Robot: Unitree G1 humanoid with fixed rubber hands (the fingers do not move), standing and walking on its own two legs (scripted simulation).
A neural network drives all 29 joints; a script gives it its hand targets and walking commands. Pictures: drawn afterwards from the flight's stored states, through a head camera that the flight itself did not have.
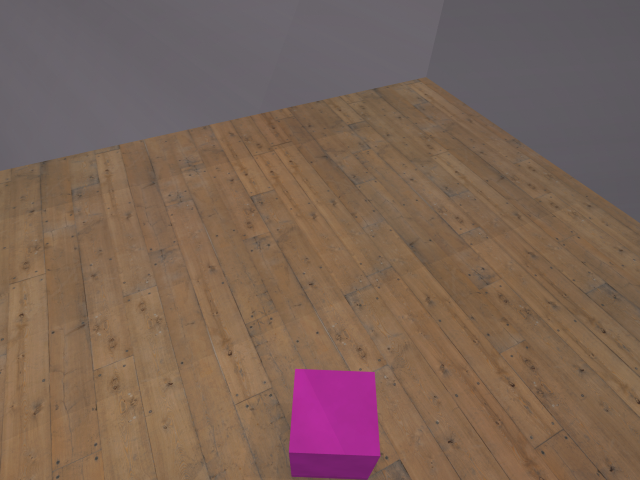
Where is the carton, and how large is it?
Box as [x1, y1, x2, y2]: [289, 369, 379, 479]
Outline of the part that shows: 295,369 289,443 289,457 292,476 366,479 379,457 374,372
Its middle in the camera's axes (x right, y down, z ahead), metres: +0.03 +0.49 +1.04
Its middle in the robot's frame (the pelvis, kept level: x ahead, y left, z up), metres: +0.40 -0.02 -0.63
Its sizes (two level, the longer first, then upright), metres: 0.210 0.200 0.250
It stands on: the floor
